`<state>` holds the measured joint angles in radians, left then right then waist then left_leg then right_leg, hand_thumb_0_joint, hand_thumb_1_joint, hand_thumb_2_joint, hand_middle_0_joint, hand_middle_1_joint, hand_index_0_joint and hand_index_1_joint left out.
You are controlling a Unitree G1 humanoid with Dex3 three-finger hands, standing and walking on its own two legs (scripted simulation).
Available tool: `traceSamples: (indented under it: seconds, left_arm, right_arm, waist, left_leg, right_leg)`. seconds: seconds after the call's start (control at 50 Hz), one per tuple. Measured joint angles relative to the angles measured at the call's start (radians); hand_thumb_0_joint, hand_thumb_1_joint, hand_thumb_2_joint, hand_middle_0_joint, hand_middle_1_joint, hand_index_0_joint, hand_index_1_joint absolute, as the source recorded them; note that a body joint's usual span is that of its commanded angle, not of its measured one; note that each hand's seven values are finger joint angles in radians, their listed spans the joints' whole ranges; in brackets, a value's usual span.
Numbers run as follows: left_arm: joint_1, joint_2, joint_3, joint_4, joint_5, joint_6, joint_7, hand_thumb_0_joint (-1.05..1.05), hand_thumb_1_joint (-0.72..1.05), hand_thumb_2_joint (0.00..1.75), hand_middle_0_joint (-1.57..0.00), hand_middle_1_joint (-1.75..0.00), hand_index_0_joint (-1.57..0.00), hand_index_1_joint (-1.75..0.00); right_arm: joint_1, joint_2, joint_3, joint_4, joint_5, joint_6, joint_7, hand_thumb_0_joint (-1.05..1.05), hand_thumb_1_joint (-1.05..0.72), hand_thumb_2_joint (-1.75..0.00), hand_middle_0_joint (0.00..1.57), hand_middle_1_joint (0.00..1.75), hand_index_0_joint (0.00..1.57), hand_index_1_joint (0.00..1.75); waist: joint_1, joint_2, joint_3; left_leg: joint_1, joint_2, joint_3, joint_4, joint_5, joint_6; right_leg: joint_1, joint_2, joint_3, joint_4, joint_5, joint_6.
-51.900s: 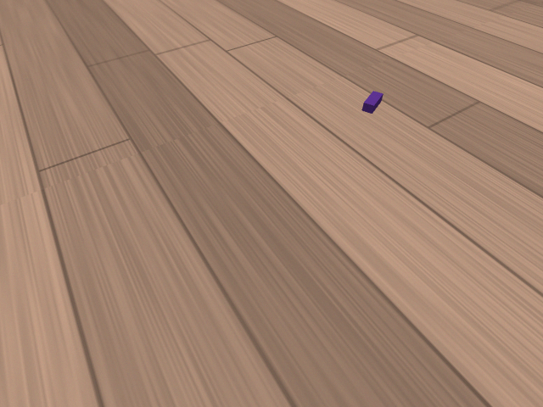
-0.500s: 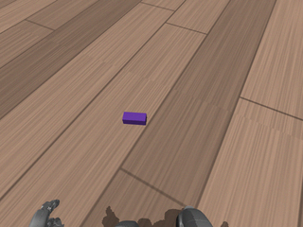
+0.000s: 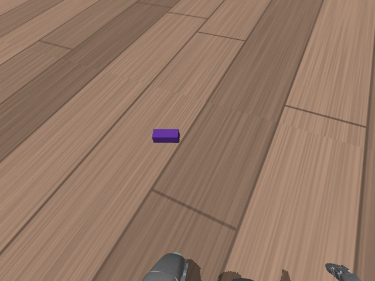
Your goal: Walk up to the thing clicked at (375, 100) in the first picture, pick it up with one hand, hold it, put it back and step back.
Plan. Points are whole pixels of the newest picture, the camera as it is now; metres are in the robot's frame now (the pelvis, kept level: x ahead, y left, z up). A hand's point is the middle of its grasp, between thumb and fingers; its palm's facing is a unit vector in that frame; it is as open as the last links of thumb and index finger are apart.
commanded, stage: step back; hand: left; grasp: from above
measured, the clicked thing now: (166, 135) +1.02 +0.26 -0.73
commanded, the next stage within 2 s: stand in 1.02 s
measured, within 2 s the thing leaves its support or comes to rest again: neither
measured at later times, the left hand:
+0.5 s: hand out of the picture -0.03 +0.27 -0.14, palm faces +0.11 -0.92 -0.37, open 7.4 cm
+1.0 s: hand out of the picture +0.07 +0.30 -0.14, palm faces +0.06 -0.92 -0.39, open 7.4 cm
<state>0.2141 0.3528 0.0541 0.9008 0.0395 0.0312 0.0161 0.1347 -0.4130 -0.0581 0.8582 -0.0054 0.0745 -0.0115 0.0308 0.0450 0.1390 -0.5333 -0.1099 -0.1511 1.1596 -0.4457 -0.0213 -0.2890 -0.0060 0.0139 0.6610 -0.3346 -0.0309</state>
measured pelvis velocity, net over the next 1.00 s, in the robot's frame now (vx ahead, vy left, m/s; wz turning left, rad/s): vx -0.01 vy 0.03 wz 0.06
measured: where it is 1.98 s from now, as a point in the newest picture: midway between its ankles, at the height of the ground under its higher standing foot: outside the picture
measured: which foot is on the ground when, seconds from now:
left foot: up 0.00-0.14, down 0.16-1.00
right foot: down 0.00-1.00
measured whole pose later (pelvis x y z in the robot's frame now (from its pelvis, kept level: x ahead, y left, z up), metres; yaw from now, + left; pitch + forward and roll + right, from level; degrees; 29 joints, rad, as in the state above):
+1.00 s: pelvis -0.01 +0.03 +0.01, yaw +3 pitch -2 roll +0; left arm 0.11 0.37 0.03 1.05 0.01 -0.03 0.01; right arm 0.09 -0.33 -0.04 1.06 -0.01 -0.01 0.01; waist 0.01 0.02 0.07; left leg -0.20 0.02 0.03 0.57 -0.33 0.00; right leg -0.21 -0.01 0.01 0.57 -0.31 0.01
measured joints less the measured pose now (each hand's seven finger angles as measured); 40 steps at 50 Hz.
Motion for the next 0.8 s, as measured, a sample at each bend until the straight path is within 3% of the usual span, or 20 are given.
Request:
traceSamples:
  seconds: [0.06,0.14,0.16,0.2,0.24,0.28,0.36,0.4,0.42,0.48,0.56,0.6,0.64,0.72,0.74,0.8]
  left_arm:
    - [-0.004,0.005,0.007,-0.013,0.007,-0.013,0.001,0.00,0.90,0.90,-0.21,-0.30,-0.20,-0.30]
    - [-0.012,0.024,0.015,-0.026,0.007,-0.026,-0.006,0.00,0.89,0.90,-0.21,-0.30,-0.20,-0.30]
    - [-0.014,0.031,0.015,-0.024,0.004,-0.024,-0.009,0.00,0.89,0.90,-0.21,-0.30,-0.20,-0.30]
    - [-0.017,0.047,0.017,-0.010,0.000,-0.016,-0.010,0.00,0.90,0.90,-0.21,-0.30,-0.20,-0.30]
    - [-0.003,0.044,0.015,0.024,-0.010,-0.007,-0.014,0.00,0.90,0.90,-0.21,-0.30,-0.20,-0.30]
    - [0.009,0.048,0.014,0.052,-0.018,-0.003,-0.022,0.00,0.90,0.90,-0.21,-0.30,-0.20,-0.30]
    - [0.030,0.050,0.016,0.086,-0.023,-0.025,-0.034,0.00,0.90,0.90,-0.20,-0.30,-0.20,-0.30]
    - [0.028,0.034,0.017,0.104,-0.016,-0.036,-0.030,0.00,0.90,0.90,-0.20,-0.30,-0.20,-0.30]
    - [0.029,0.025,0.016,0.109,-0.011,-0.042,-0.029,0.00,0.90,0.90,-0.20,-0.30,-0.20,-0.30]
    - [0.028,0.005,0.010,0.107,-0.004,-0.056,-0.030,0.00,0.90,0.90,-0.21,-0.30,-0.20,-0.30]
    - [0.019,-0.015,0.002,0.105,-0.001,-0.067,-0.030,0.00,0.90,0.90,-0.21,-0.30,-0.20,-0.30]
    - [0.013,-0.011,-0.002,0.107,-0.003,-0.060,-0.032,0.00,0.90,0.90,-0.21,-0.30,-0.20,-0.30]
    - [0.006,-0.002,-0.007,0.108,-0.008,-0.049,-0.031,0.00,0.90,0.90,-0.21,-0.30,-0.20,-0.30]
    - [0.003,0.019,-0.010,0.127,-0.024,-0.035,-0.028,0.00,0.90,0.90,-0.21,-0.30,-0.20,-0.30]
    - [0.002,0.026,-0.010,0.131,-0.026,-0.037,-0.027,0.00,0.90,0.90,-0.21,-0.30,-0.20,-0.30]
    - [-0.016,0.026,-0.009,0.149,-0.027,-0.054,-0.020,0.00,0.90,0.90,-0.20,-0.30,-0.20,-0.30]
  right_arm:
    - [0.045,-0.004,-0.001,0.028,-0.008,-0.005,0.004,0.00,-0.91,-0.90,0.20,0.30,0.20,0.30]
    - [0.088,0.005,-0.002,0.084,-0.021,-0.009,0.018,0.01,-0.91,-0.90,0.20,0.30,0.20,0.30]
    - [0.094,0.009,-0.003,0.097,-0.021,-0.016,0.022,0.01,-0.91,-0.90,0.20,0.30,0.20,0.30]
    - [0.091,0.033,-0.008,0.123,-0.026,-0.032,0.025,0.01,-0.91,-0.90,0.20,0.30,0.20,0.30]
    - [0.101,0.043,-0.003,0.131,-0.029,-0.044,0.031,0.01,-0.91,-0.90,0.20,0.30,0.20,0.30]
    - [0.103,0.055,0.006,0.134,-0.032,-0.056,0.032,0.01,-0.91,-0.90,0.21,0.30,0.21,0.30]
    - [0.087,0.070,0.017,0.133,-0.032,-0.067,0.037,0.01,-0.90,-0.90,0.21,0.30,0.21,0.30]
    - [0.072,0.063,0.016,0.130,-0.027,-0.059,0.037,0.01,-0.90,-0.90,0.21,0.30,0.21,0.30]
    - [0.070,0.060,0.015,0.129,-0.025,-0.055,0.035,0.01,-0.90,-0.90,0.21,0.30,0.21,0.30]
    - [0.064,0.052,0.010,0.134,-0.021,-0.052,0.031,0.01,-0.90,-0.90,0.21,0.30,0.21,0.30]
    - [0.060,0.025,-0.002,0.137,-0.019,-0.067,0.034,0.01,-0.91,-0.90,0.21,0.30,0.20,0.30]
    - [0.062,0.018,-0.008,0.140,-0.021,-0.074,0.037,0.01,-0.91,-0.90,0.20,0.30,0.20,0.30]
    - [0.057,0.020,-0.015,0.147,-0.027,-0.081,0.034,0.01,-0.91,-0.90,0.20,0.30,0.20,0.30]
    - [0.045,0.046,-0.005,0.158,-0.032,-0.085,0.030,0.01,-0.91,-0.90,0.20,0.30,0.20,0.30]
    - [0.040,0.054,0.000,0.160,-0.033,-0.084,0.030,0.01,-0.91,-0.90,0.20,0.30,0.20,0.30]
    - [0.022,0.065,0.010,0.170,-0.022,-0.081,0.029,0.01,-0.91,-0.90,0.20,0.30,0.20,0.30]
  waist:
    - [-0.001,0.006,-0.011]
    - [-0.005,0.001,-0.031]
    - [-0.007,-0.005,-0.036]
    - [0.002,-0.054,-0.026]
    - [-0.009,-0.054,-0.055]
    - [-0.020,-0.054,-0.073]
    - [-0.023,-0.060,-0.090]
    - [-0.022,-0.029,-0.082]
    - [-0.022,-0.015,-0.085]
    - [-0.006,-0.016,-0.094]
    - [0.006,-0.012,-0.086]
    - [0.005,-0.018,-0.085]
    - [0.002,-0.035,-0.078]
    - [-0.010,-0.060,-0.086]
    - [-0.011,-0.064,-0.085]
    - [-0.018,-0.043,-0.071]
  left_leg:
    - [0.082,0.029,0.027,-0.063,-0.008,-0.011]
    - [0.239,0.090,0.088,-0.364,-0.071,-0.001]
    - [0.287,0.100,0.106,-0.471,-0.041,0.009]
    - [0.330,0.073,0.134,-0.558,0.101,0.013]
    - [0.322,0.079,0.134,-0.555,0.102,0.031]
    - [0.324,0.091,0.130,-0.569,0.110,0.038]
    - [0.323,0.115,0.137,-0.571,0.118,0.016]
    - [0.313,0.146,0.125,-0.526,0.092,0.008]
    - [0.300,0.150,0.106,-0.496,0.050,0.015]
    - [0.239,0.113,0.083,-0.369,-0.038,0.025]
    - [0.208,0.119,0.111,-0.387,-0.027,0.027]
    - [0.232,0.128,0.132,-0.486,0.022,0.026]
    - [0.259,0.116,0.149,-0.563,0.158,0.021]
    - [0.271,0.111,0.173,-0.561,0.146,0.030]
    - [0.277,0.116,0.178,-0.562,0.139,0.028]
    - [0.292,0.141,0.174,-0.547,0.118,0.016]
  right_leg:
    - [-0.020,-0.012,-0.022,-0.004,0.021,0.000]
    - [-0.045,-0.034,-0.065,0.018,0.026,0.003]
    - [-0.053,-0.042,-0.071,0.030,0.025,0.008]
    - [-0.059,-0.070,-0.044,0.058,0.014,0.015]
    - [-0.071,-0.044,-0.020,0.092,-0.091,0.014]
    - [-0.077,-0.017,0.000,0.139,-0.120,0.013]
    - [-0.007,-0.009,-0.017,0.005,-0.059,0.014]
    - [0.027,0.020,-0.034,-0.061,0.057,0.011]
    - [0.031,0.031,-0.045,-0.068,0.068,0.009]
    - [0.023,0.021,-0.048,-0.069,0.057,-0.011]
    - [0.028,-0.004,-0.052,-0.089,0.067,0.006]
    - [0.021,-0.019,-0.054,-0.074,0.056,0.019]
    - [0.007,-0.039,-0.043,-0.034,0.031,0.033]
    - [-0.013,-0.020,0.000,0.036,-0.082,0.016]
    - [-0.003,-0.015,-0.003,0.018,-0.081,0.012]
    - [0.049,0.006,-0.018,-0.077,0.049,0.026]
